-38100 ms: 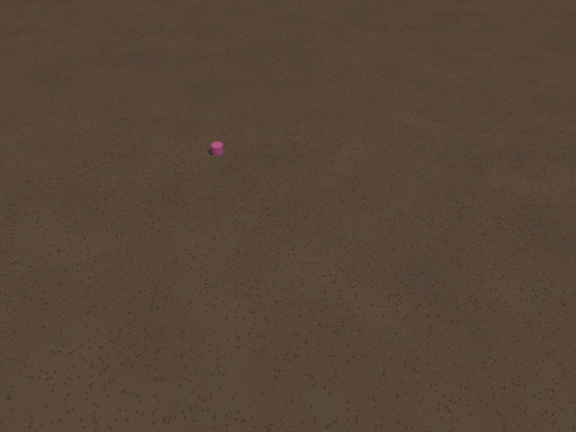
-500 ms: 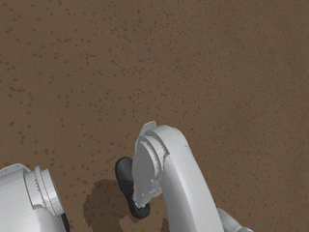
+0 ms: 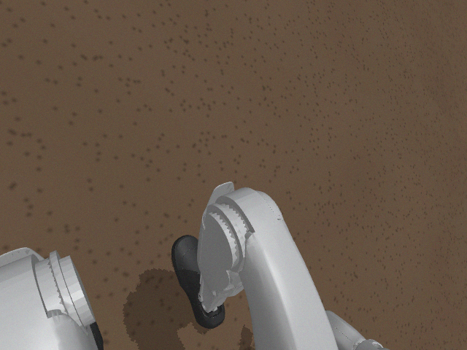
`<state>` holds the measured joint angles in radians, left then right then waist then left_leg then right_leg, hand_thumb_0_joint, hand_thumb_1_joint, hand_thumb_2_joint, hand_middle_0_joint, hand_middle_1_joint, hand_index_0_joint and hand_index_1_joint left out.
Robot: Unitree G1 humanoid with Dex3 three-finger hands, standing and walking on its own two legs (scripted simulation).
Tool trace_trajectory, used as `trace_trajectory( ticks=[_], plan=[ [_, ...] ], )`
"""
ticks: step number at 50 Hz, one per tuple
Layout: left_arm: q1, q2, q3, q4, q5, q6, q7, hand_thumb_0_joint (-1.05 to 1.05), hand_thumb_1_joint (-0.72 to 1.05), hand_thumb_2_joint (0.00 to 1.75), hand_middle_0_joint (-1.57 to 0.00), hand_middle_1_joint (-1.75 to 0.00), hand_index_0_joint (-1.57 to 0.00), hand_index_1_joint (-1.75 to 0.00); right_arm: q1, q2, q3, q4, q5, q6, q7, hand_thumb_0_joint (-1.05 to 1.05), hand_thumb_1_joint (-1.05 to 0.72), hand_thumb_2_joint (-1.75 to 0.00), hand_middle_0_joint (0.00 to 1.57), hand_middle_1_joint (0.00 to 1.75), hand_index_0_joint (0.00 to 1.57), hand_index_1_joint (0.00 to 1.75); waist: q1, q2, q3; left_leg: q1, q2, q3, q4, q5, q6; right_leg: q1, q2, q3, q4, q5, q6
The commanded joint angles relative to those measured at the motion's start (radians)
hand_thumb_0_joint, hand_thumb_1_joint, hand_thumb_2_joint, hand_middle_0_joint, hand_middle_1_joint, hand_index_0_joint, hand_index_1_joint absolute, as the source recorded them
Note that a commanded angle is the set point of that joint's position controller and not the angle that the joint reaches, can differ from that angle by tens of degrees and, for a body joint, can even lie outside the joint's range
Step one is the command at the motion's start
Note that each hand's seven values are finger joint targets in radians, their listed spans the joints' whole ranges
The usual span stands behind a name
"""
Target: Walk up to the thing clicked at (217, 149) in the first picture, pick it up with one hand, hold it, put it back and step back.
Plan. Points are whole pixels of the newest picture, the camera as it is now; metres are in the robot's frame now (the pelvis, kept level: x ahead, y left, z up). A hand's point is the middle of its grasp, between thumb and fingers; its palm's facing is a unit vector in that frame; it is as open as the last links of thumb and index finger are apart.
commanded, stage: open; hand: left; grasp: from above
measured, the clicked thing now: out of the picture +0.44 +0.36 -0.28
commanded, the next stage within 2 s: withdraw in 0.30 s
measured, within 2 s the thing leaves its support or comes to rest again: neither
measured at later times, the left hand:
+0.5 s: hand out of the picture +0.43 +0.35 -0.25, palm faces -0.44 -0.16 -0.88, open 13.6 cm
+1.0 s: hand out of the picture +0.41 +0.36 -0.09, palm faces -0.49 -0.12 -0.87, open 14.0 cm
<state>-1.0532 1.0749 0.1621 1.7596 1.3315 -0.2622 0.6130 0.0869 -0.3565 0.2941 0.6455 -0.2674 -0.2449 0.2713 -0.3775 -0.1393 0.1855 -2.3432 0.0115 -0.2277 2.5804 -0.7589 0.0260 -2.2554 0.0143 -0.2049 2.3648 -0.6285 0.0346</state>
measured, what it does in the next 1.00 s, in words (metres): rises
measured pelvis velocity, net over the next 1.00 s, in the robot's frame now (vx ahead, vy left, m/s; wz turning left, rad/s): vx -0.01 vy -0.01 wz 0.12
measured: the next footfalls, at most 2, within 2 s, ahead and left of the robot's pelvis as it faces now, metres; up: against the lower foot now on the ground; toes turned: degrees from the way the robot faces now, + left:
none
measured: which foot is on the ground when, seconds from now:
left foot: down 0.00-1.00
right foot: down 0.00-1.00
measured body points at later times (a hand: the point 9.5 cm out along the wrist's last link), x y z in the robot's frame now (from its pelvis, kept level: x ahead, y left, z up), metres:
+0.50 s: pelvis +0.00 +0.00 +0.00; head +0.27 +0.14 +0.32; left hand +0.45 +0.36 -0.20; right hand +0.07 -0.25 -0.05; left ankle +0.06 +0.12 -0.27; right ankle +0.12 -0.11 -0.27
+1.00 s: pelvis -0.01 -0.01 +0.05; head +0.22 +0.08 +0.43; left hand +0.43 +0.37 -0.04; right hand +0.12 -0.27 -0.06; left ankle +0.05 +0.12 -0.27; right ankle +0.12 -0.11 -0.27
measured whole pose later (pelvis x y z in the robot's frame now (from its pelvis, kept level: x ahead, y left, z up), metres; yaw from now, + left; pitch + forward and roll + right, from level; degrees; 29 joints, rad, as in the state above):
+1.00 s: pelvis -0.01 -0.01 +0.05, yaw +7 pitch +33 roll -9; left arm -0.93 0.78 0.01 1.28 1.13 -0.18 0.19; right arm 0.12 -0.33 0.08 0.65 -0.11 -0.06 0.21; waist -0.20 0.03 -0.02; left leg -2.24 0.00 -0.11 2.35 -0.69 0.03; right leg -2.19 -0.02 -0.11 2.23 -0.62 0.01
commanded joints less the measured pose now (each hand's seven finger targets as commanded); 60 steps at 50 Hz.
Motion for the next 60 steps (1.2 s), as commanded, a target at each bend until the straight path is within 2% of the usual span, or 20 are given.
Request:
trace_trajectory(
  ticks=[1,5,7,9,17,18,21,23,27,28,29,31,33,34,37,41,45,48,53,60],
  plan=[
    [-0.214,0.242,0.010,-0.114,-0.031,-0.008,0.025,0.00,-0.40,0.88,-0.13,-1.01,-0.16,-0.98,0.206,-0.332,-0.095,0.026,0.016,0.000,-0.008,0.00,-0.90,-0.90,0.20,0.30,0.20,0.30,-0.041,0.525,-0.653,0.458,0.022,0.069,-0.280,0.292,-0.013,0.400,0.053,-0.055,-0.180,0.261,-0.047],
    [-0.203,0.225,-0.002,-0.103,-0.029,-0.019,0.013,0.00,-0.42,0.91,-0.10,-1.06,-0.12,-1.03,0.212,-0.328,-0.093,0.019,0.014,0.007,-0.010,0.00,-0.89,-0.90,0.20,0.30,0.20,0.30,-0.051,0.520,-0.651,0.473,0.024,0.057,-0.289,0.282,-0.017,0.379,0.052,-0.066,-0.172,0.248,-0.047],
    [-0.206,0.255,0.009,-0.130,-0.026,-0.025,0.018,0.00,-0.45,0.94,-0.08,-1.08,-0.11,-1.05,0.200,-0.331,-0.094,0.020,0.022,0.014,-0.020,0.00,-0.90,-0.90,0.20,0.30,0.20,0.30,-0.028,0.541,-0.700,0.494,0.025,0.053,-0.292,0.293,-0.020,0.395,0.055,-0.063,-0.170,0.256,-0.052],
    [-0.215,0.237,-0.001,-0.115,-0.023,-0.028,0.020,0.00,-0.45,0.95,-0.08,-1.08,-0.10,-1.05,0.205,-0.330,-0.090,0.016,0.017,0.015,-0.016,0.00,-0.90,-0.90,0.20,0.30,0.20,0.30,-0.045,0.540,-0.661,0.484,0.027,0.049,-0.293,0.291,-0.022,0.377,0.051,-0.069,-0.162,0.256,-0.050],
    [-0.220,0.239,-0.001,-0.124,0.002,-0.028,0.039,0.00,-0.44,0.97,-0.07,-1.09,-0.10,-1.07,0.192,-0.338,-0.097,0.017,0.019,0.016,-0.021,0.00,-0.89,-0.90,0.20,0.30,0.20,0.30,-0.035,0.556,-0.654,0.500,0.027,0.045,-0.307,0.279,-0.027,0.340,0.054,-0.071,-0.160,0.240,-0.054],
    [-0.206,0.208,-0.026,-0.081,0.007,-0.023,0.035,0.00,-0.44,0.97,-0.07,-1.10,-0.10,-1.07,0.182,-0.327,-0.090,0.014,0.020,0.012,-0.019,0.00,-0.89,-0.90,0.20,0.30,0.20,0.30,-0.050,0.536,-0.613,0.476,0.028,0.049,-0.297,0.255,-0.024,0.326,0.053,-0.070,-0.156,0.227,-0.052],
    [-0.224,0.235,-0.011,-0.099,-0.002,-0.023,0.042,0.00,-0.50,0.97,-0.07,-1.03,-0.08,-1.01,0.186,-0.340,-0.097,0.015,0.021,0.006,-0.020,0.00,-0.90,-0.90,0.20,0.30,0.20,0.30,-0.045,0.526,-0.616,0.457,0.026,0.051,-0.306,0.237,-0.020,0.341,0.055,-0.065,-0.170,0.215,-0.051],
    [-0.249,0.289,0.027,-0.178,0.003,-0.020,0.051,0.00,-0.51,0.98,-0.07,-1.02,-0.08,-1.01,0.205,-0.348,-0.107,0.015,0.021,0.008,-0.021,0.00,-0.90,-0.90,0.20,0.30,0.20,0.30,-0.018,0.591,-0.707,0.532,0.027,0.047,-0.316,0.294,-0.029,0.362,0.052,-0.064,-0.160,0.252,-0.055],
    [-0.251,0.257,0.021,-0.245,0.000,0.003,0.035,0.00,-0.52,0.98,-0.07,-1.01,-0.07,-1.00,0.194,-0.344,-0.134,0.014,0.028,0.005,-0.011,0.00,-0.91,-0.90,0.20,0.30,0.20,0.30,-0.008,0.678,-0.752,0.604,0.031,0.043,-0.322,0.358,-0.048,0.320,0.044,-0.068,-0.129,0.283,-0.060],
    [-0.231,0.311,0.076,-0.280,-0.005,0.011,0.037,0.00,-0.52,0.98,-0.07,-1.01,-0.07,-1.00,0.212,-0.342,-0.144,0.021,0.027,0.009,-0.011,0.00,-0.91,-0.90,0.20,0.30,0.20,0.30,0.013,0.710,-0.790,0.620,0.029,0.047,-0.334,0.368,-0.048,0.334,0.044,-0.067,-0.135,0.286,-0.062],
    [-0.231,0.288,0.071,-0.322,-0.008,0.021,0.024,0.00,-0.53,0.99,-0.07,-1.00,-0.07,-1.00,0.223,-0.342,-0.161,0.009,0.033,0.010,-0.008,0.00,-0.91,-0.90,0.20,0.30,0.20,0.30,0.015,0.727,-0.799,0.630,0.027,0.051,-0.341,0.364,-0.049,0.320,0.038,-0.060,-0.134,0.280,-0.063],
    [-0.171,0.315,0.123,-0.409,-0.028,0.041,0.003,0.00,-0.53,1.00,-0.07,-1.00,-0.07,-1.00,0.225,-0.329,-0.191,0.017,0.046,0.025,-0.006,0.00,-0.91,-0.91,0.20,0.30,0.20,0.30,0.079,0.770,-0.872,0.646,0.020,0.072,-0.360,0.383,-0.053,0.330,0.035,-0.047,-0.143,0.277,-0.073],
    [-0.166,0.150,0.021,-0.534,-0.074,0.053,-0.053,0.00,-0.54,1.00,-0.07,-0.99,-0.06,-1.00,0.184,-0.294,-0.211,-0.014,0.070,0.037,0.004,0.00,-0.91,-0.91,0.20,0.30,0.20,0.30,0.103,0.795,-0.939,0.662,0.015,0.091,-0.378,0.399,-0.050,0.330,0.037,-0.031,-0.157,0.289,-0.079],
    [-0.131,0.130,0.020,-0.532,-0.084,0.070,-0.080,0.00,-0.54,1.00,-0.07,-1.00,-0.06,-1.00,0.191,-0.290,-0.229,-0.005,0.078,0.045,0.008,0.00,-0.91,-0.90,0.20,0.30,0.20,0.30,0.115,0.783,-0.935,0.661,0.012,0.098,-0.386,0.406,-0.048,0.316,0.036,-0.025,-0.164,0.284,-0.080],
    [-0.086,0.056,-0.021,-0.544,-0.125,0.110,-0.169,0.00,-0.53,1.00,-0.07,-1.00,-0.07,-1.00,0.252,-0.276,-0.268,0.028,0.113,0.083,0.008,0.00,-0.90,-0.90,0.20,0.30,0.20,0.30,0.126,0.646,-0.907,0.575,0.004,0.121,-0.400,0.370,-0.026,0.305,0.035,0.001,-0.220,0.261,-0.075],
    [-0.083,-0.109,-0.119,-0.582,-0.190,0.133,-0.294,0.00,-0.53,1.01,-0.07,-1.01,-0.07,-1.02,0.299,-0.247,-0.297,0.037,0.143,0.139,-0.005,0.00,-0.90,-0.90,0.20,0.30,0.20,0.30,0.084,0.434,-0.855,0.510,-0.008,0.130,-0.443,0.308,0.002,0.397,0.033,0.022,-0.298,0.251,-0.068],
    [-0.133,-0.101,-0.127,-0.639,-0.227,0.108,-0.396,0.00,-0.53,1.02,-0.08,-1.02,-0.07,-1.03,0.305,-0.248,-0.313,0.017,0.165,0.178,-0.051,0.00,-0.90,-0.90,0.20,0.30,0.20,0.30,0.080,0.316,-0.807,0.455,-0.023,0.138,-0.472,0.232,0.013,0.432,0.021,0.046,-0.353,0.175,-0.071],
    [-0.168,-0.079,-0.122,-0.615,-0.210,0.069,-0.418,0.00,-0.54,1.03,-0.09,-1.02,-0.08,-1.03,0.291,-0.229,-0.298,0.014,0.164,0.199,-0.091,0.00,-0.91,-0.91,0.20,0.30,0.20,0.30,0.076,0.269,-0.780,0.419,-0.034,0.158,-0.450,0.218,0.015,0.452,0.017,0.062,-0.383,0.146,-0.074],
    [-0.199,0.031,-0.062,-0.540,-0.140,-0.004,-0.383,0.00,-0.54,1.03,-0.08,-1.03,-0.07,-1.03,0.252,-0.200,-0.268,0.000,0.154,0.222,-0.136,0.00,-0.90,-0.90,0.20,0.30,0.20,0.30,0.121,0.283,-0.785,0.378,-0.038,0.182,-0.441,0.158,0.014,0.449,0.022,0.095,-0.386,0.038,-0.081],
    [-0.283,0.033,-0.092,-0.423,-0.064,-0.053,-0.293,0.00,-0.52,1.01,-0.07,-1.02,-0.07,-1.02,0.228,-0.193,-0.226,0.015,0.131,0.221,-0.156,0.00,-0.90,-0.90,0.20,0.30,0.20,0.30,0.094,0.414,-0.779,0.426,-0.031,0.165,-0.461,0.113,0.006,0.346,0.028,0.077,-0.334,0.001,-0.082]
  ],
)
